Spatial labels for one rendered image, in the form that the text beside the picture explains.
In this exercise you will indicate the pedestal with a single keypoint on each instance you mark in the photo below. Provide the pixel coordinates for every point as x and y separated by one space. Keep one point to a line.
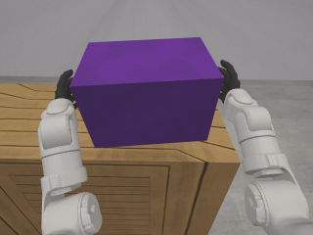
155 189

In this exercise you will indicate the carton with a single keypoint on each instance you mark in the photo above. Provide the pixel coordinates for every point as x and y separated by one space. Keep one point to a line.
146 92

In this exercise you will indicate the right robot hand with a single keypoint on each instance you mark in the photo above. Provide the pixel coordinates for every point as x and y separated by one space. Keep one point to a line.
230 80

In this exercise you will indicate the robot left forearm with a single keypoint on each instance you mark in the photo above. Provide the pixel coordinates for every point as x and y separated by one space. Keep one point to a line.
59 148

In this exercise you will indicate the robot right forearm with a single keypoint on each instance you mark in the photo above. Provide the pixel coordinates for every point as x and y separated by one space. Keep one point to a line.
262 156

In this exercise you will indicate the right robot upper arm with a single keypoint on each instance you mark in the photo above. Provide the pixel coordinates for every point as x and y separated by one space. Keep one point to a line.
278 207

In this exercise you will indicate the left robot upper arm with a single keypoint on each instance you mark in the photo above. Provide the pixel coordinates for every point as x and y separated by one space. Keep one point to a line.
77 214

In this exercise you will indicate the left robot hand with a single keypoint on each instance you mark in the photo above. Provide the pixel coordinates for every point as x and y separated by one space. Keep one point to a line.
63 91

